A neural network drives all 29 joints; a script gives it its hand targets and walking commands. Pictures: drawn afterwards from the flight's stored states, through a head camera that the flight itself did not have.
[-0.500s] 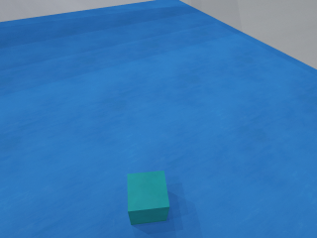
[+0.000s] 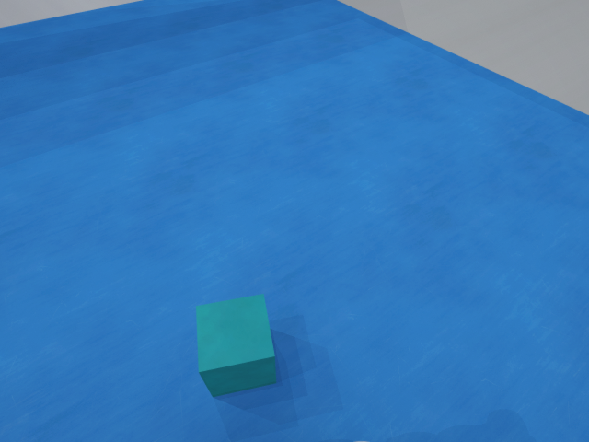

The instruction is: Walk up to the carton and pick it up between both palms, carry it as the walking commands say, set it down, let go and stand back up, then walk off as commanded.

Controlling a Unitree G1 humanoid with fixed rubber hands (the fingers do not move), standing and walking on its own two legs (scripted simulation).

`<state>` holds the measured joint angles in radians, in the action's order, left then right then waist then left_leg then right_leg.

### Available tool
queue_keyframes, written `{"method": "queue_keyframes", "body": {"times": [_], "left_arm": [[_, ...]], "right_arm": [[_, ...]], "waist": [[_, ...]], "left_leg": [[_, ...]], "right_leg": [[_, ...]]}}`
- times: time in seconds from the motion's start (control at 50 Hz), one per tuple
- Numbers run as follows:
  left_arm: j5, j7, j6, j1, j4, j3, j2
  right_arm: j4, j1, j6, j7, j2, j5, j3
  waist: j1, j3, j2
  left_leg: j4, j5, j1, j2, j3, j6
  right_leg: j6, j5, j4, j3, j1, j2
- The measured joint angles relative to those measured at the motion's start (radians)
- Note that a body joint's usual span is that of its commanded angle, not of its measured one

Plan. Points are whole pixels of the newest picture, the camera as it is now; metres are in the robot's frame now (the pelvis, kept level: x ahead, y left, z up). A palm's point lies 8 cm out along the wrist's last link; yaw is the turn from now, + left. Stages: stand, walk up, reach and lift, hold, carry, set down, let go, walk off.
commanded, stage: walk off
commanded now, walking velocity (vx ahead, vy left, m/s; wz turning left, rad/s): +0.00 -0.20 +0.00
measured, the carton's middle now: (237, 346) +0.49 +0.15 -0.65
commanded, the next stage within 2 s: none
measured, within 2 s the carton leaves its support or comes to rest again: neither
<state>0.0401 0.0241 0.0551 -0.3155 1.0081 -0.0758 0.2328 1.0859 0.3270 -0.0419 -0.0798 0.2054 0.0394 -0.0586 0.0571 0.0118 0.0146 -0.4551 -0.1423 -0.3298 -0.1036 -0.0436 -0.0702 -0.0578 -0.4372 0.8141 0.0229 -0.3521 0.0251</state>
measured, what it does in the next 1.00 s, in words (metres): steps to the right: right foot, then left foot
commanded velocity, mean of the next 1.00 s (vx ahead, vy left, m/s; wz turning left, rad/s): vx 0.00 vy -0.20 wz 0.00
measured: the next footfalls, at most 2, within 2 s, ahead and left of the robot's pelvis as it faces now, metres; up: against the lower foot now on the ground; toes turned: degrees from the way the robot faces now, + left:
right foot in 0.06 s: +0.02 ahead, -0.17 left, +0.00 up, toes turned +0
left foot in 0.42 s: -0.04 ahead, -0.03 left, +0.00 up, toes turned +9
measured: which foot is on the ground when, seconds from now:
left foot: down 0.00-0.06, up 0.08-0.40, down 0.42-0.78, up 0.80-1.00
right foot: up 0.00-0.04, down 0.06-0.44, up 0.46-0.76, down 0.78-1.00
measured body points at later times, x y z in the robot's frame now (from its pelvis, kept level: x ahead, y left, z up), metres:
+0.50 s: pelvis +0.00 -0.15 +0.00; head +0.03 -0.11 +0.45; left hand -0.04 +0.08 -0.17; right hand +0.05 -0.39 -0.13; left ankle -0.08 -0.04 -0.74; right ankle -0.04 -0.20 -0.70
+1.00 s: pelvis +0.03 -0.33 +0.00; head +0.05 -0.32 +0.45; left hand +0.08 -0.08 -0.14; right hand +0.07 -0.61 -0.14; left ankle -0.04 -0.24 -0.65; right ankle +0.08 -0.41 -0.74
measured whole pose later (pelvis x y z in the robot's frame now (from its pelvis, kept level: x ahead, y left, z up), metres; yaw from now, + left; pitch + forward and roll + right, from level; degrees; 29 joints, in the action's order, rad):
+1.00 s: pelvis +0.03 -0.33 +0.00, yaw +5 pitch +1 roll +0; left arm 0.04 0.02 0.04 -0.23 0.86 -0.05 0.22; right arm 1.01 0.27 -0.06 -0.06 0.25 0.02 -0.08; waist -0.01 -0.03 -0.03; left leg -1.16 -0.53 -0.45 -0.03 0.10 0.00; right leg 0.06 -0.19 0.49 -0.12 -0.32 0.00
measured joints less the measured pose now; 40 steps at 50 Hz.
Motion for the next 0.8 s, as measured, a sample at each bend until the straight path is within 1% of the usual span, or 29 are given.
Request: {"method": "queue_keyframes", "body": {"times": [0.04, 0.06, 0.08, 0.1, 0.12, 0.14, 0.16, 0.2, 0.22, 0.24, 0.28, 0.3, 0.34, 0.38, 0.4, 0.42, 0.44, 0.46, 0.48, 0.5, 0.54, 0.56, 0.6, 0.66, 0.7, 0.74, 0.76, 0.78, 0.8], "left_arm": [[-0.004, -0.012, -0.002, 0.008, -0.025, -0.003, 0.003], [-0.005, -0.014, -0.006, 0.01, -0.033, -0.003, 0.003], [-0.002, -0.014, -0.006, 0.019, -0.03, -0.001, -0.012], [0.002, -0.013, -0.005, 0.02, -0.03, 0.007, -0.029], [0.006, -0.011, -0.005, 0.013, -0.035, 0.016, -0.044], [0.003, -0.008, -0.005, -0.002, -0.04, 0.024, -0.055], [-0.002, -0.007, -0.007, -0.018, -0.039, 0.026, -0.061], [-0.013, -0.007, -0.008, -0.047, -0.036, 0.029, -0.066], [-0.011, -0.006, -0.006, -0.056, -0.033, 0.03, -0.068], [-0.007, -0.003, -0.003, -0.057, -0.03, 0.035, -0.071], [-0.006, 0.006, -0.004, -0.041, -0.032, 0.044, -0.078], [-0.004, 0.009, -0.01, -0.03, -0.037, 0.045, -0.078], [0.002, 0.012, -0.018, -0.01, -0.046, 0.044, -0.073], [0.0, 0.009, -0.023, -0.015, -0.048, 0.04, -0.063], [-0.005, 0.012, -0.024, -0.026, -0.045, 0.039, -0.059], [-0.01, 0.017, -0.024, -0.039, -0.04, 0.041, -0.058], [-0.015, 0.019, -0.022, -0.046, -0.031, 0.041, -0.052], [-0.016, 0.016, -0.017, -0.044, -0.022, 0.039, -0.05], [-0.012, 0.01, -0.013, -0.039, -0.02, 0.034, -0.053], [-0.007, -0.001, -0.012, -0.036, -0.027, 0.029, -0.055], [-0.002, -0.024, -0.015, -0.034, -0.049, 0.023, -0.052], [0.0, -0.031, -0.015, -0.031, -0.058, 0.019, -0.046], [0.006, -0.037, -0.012, -0.013, -0.07, 0.012, -0.024], [0.0, -0.042, 0.002, 0.032, -0.095, 0.0, 0.01], [-0.011, -0.047, -0.004, 0.058, -0.113, -0.003, 0.023], [-0.02, -0.048, -0.009, 0.071, -0.125, -0.004, 0.029], [-0.021, -0.05, -0.012, 0.075, -0.129, -0.005, 0.032], [-0.016, -0.051, -0.017, 0.08, -0.13, -0.007, 0.035], [-0.011, -0.05, -0.022, 0.097, -0.122, -0.008, 0.021]], "right_arm": [[0.001, 0.003, -0.008, 0.004, 0.007, 0.003, -0.006], [0.001, 0.001, -0.012, 0.006, 0.011, 0.001, -0.008], [0.004, -0.006, -0.018, 0.006, 0.022, 0.0, -0.013], [0.006, -0.006, -0.025, 0.005, 0.031, 0.001, -0.017], [0.007, -0.001, -0.032, 0.004, 0.036, 0.003, -0.018], [0.007, 0.007, -0.038, 0.005, 0.038, 0.004, -0.019], [0.005, 0.01, -0.042, 0.007, 0.035, 0.001, -0.017], [-0.005, -0.01, -0.038, 0.015, 0.027, -0.012, -0.016], [-0.017, -0.025, -0.033, 0.018, 0.024, -0.016, -0.016], [-0.031, -0.039, -0.026, 0.02, 0.024, -0.015, -0.019], [-0.054, -0.056, -0.011, 0.02, 0.028, -0.012, -0.02], [-0.061, -0.063, -0.006, 0.019, 0.027, -0.015, -0.017], [-0.068, -0.082, 0.0, 0.013, 0.012, -0.026, -0.009], [-0.079, -0.102, 0.007, 0.006, -0.01, -0.045, 0.005], [-0.087, -0.108, 0.012, 0.004, -0.02, -0.049, 0.014], [-0.096, -0.107, 0.019, 0.003, -0.026, -0.049, 0.021], [-0.095, -0.105, 0.025, 0.002, -0.036, -0.046, 0.024], [-0.092, -0.098, 0.028, 0.0, -0.043, -0.038, 0.023], [-0.089, -0.085, 0.027, -0.003, -0.042, -0.031, 0.023], [-0.081, -0.071, 0.024, -0.007, -0.04, -0.028, 0.023], [-0.062, -0.046, 0.012, -0.012, -0.03, -0.022, 0.018], [-0.053, -0.04, 0.008, -0.012, -0.026, -0.021, 0.017], [-0.05, -0.034, 0.011, -0.014, -0.026, -0.014, 0.017], [-0.054, -0.027, 0.03, -0.004, -0.032, -0.009, 0.018], [-0.053, -0.018, 0.034, 0.006, -0.029, -0.007, 0.014], [-0.051, -0.011, 0.031, 0.019, -0.014, -0.007, 0.004], [-0.053, -0.006, 0.029, 0.024, -0.001, -0.009, -0.003], [-0.056, 0.0, 0.03, 0.025, 0.012, -0.008, -0.01], [-0.056, -0.007, 0.027, 0.024, 0.035, -0.005, -0.019]], "waist": [[-0.01, 0.012, -0.008], [-0.02, 0.013, -0.01], [-0.024, 0.003, 0.015], [-0.026, 0.002, 0.029], [-0.03, 0.011, 0.029], [-0.041, 0.028, 0.017], [-0.06, 0.044, -0.003], [-0.085, 0.054, -0.036], [-0.087, 0.054, -0.046], [-0.078, 0.05, -0.046], [-0.06, 0.036, -0.032], [-0.057, 0.027, -0.028], [-0.072, 0.004, -0.039], [-0.094, -0.013, -0.066], [-0.092, -0.017, -0.077], [-0.081, -0.018, -0.077], [-0.067, -0.022, -0.092], [-0.057, -0.025, -0.098], [-0.053, -0.027, -0.088], [-0.055, -0.027, -0.079], [-0.065, -0.019, -0.053], [-0.071, -0.013, -0.046], [-0.071, -0.015, -0.043], [-0.052, -0.041, -0.038], [-0.043, -0.058, -0.029], [-0.03, -0.068, -0.019], [-0.024, -0.069, -0.016], [-0.021, -0.072, -0.016], [-0.019, -0.085, 0.01]], "left_leg": [[-0.034, -0.009, -0.029, -0.009, -0.009, -0.026], [-0.069, -0.025, -0.05, -0.015, -0.012, -0.034], [-0.129, -0.087, -0.075, -0.029, -0.032, -0.02], [-0.233, -0.181, -0.109, -0.017, -0.044, -0.008], [-0.359, -0.249, -0.146, 0.015, -0.044, 0.003], [-0.484, -0.292, -0.179, 0.054, -0.034, 0.01], [-0.576, -0.314, -0.196, 0.083, -0.007, 0.018], [-0.69, -0.327, -0.202, 0.103, 0.05, 0.033], [-0.715, -0.33, -0.196, 0.104, 0.072, 0.04], [-0.725, -0.329, -0.192, 0.108, 0.08, 0.045], [-0.695, -0.322, -0.176, 0.109, 0.091, 0.055], [-0.645, -0.309, -0.159, 0.104, 0.104, 0.061], [-0.48, -0.326, -0.094, 0.103, 0.129, 0.062], [-0.268, -0.309, 0.001, 0.109, 0.134, 0.059], [-0.16, -0.27, 0.052, 0.108, 0.131, 0.062], [-0.059, -0.206, 0.103, 0.095, 0.128, 0.069], [-0.019, -0.186, 0.126, 0.097, 0.124, 0.078], [-0.012, -0.183, 0.136, 0.098, 0.116, 0.082], [-0.007, -0.185, 0.145, 0.089, 0.105, 0.082], [0.004, -0.185, 0.159, 0.077, 0.101, 0.08], [0.025, -0.183, 0.184, 0.042, 0.097, 0.069], [0.037, -0.181, 0.194, 0.026, 0.102, 0.06], [0.051, -0.177, 0.205, -0.002, 0.108, 0.035], [0.044, -0.177, 0.207, -0.042, 0.095, -0.008], [0.039, -0.182, 0.21, -0.068, 0.091, -0.037], [0.021, -0.195, 0.212, -0.093, 0.095, -0.063], [-0.005, -0.212, 0.206, -0.104, 0.097, -0.071], [-0.055, -0.239, 0.19, -0.113, 0.096, -0.067], [-0.15, -0.294, 0.154, -0.124, 0.07, -0.045]], "right_leg": [[0.006, 0.03, -0.139, -0.002, 0.055, 0.011], [0.014, 0.072, -0.204, -0.004, 0.077, 0.01], [0.029, 0.097, -0.204, -0.022, 0.082, -0.011], [0.045, 0.097, -0.199, -0.042, 0.089, -0.019], [0.059, 0.093, -0.207, -0.057, 0.098, -0.014], [0.07, 0.093, -0.222, -0.064, 0.103, -0.005], [0.081, 0.1, -0.244, -0.059, 0.106, 0.0], [0.101, 0.133, -0.295, -0.047, 0.111, -0.009], [0.111, 0.148, -0.314, -0.047, 0.108, -0.02], [0.12, 0.16, -0.331, -0.058, 0.105, -0.032], [0.137, 0.172, -0.355, -0.101, 0.098, -0.054], [0.145, 0.175, -0.361, -0.12, 0.091, -0.065], [0.162, 0.177, -0.36, -0.136, 0.076, -0.082], [0.178, 0.179, -0.359, -0.126, 0.068, -0.103], [0.184, 0.177, -0.357, -0.125, 0.07, -0.115], [0.189, 0.171, -0.351, -0.134, 0.074, -0.129], [0.185, 0.16, -0.334, -0.141, 0.074, -0.126], [0.155, 0.131, -0.276, -0.14, 0.062, -0.122], [0.122, 0.077, -0.171, -0.134, 0.034, -0.121], [0.099, 0.04, -0.056, -0.122, -0.001, -0.117], [0.07, 0.018, 0.103, -0.096, -0.057, -0.099], [0.057, 0.03, 0.154, -0.078, -0.082, -0.083], [0.036, 0.058, 0.196, -0.034, -0.12, -0.046], [0.014, 0.086, 0.144, 0.003, -0.139, 0.002], [0.002, 0.103, 0.057, 0.002, -0.133, 0.029], [-0.007, 0.123, -0.077, -0.017, -0.1, 0.047], [-0.007, 0.17, -0.159, -0.03, -0.074, 0.049], [0.0, 0.235, -0.229, -0.044, -0.046, 0.049], [0.013, 0.242, -0.215, -0.059, -0.052, 0.03]]}}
